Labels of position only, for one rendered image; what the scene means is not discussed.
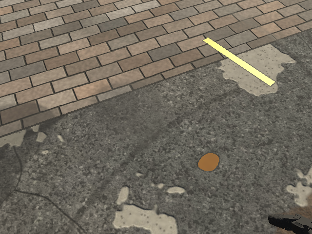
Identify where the right robot hand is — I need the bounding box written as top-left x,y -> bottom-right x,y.
268,214 -> 312,234

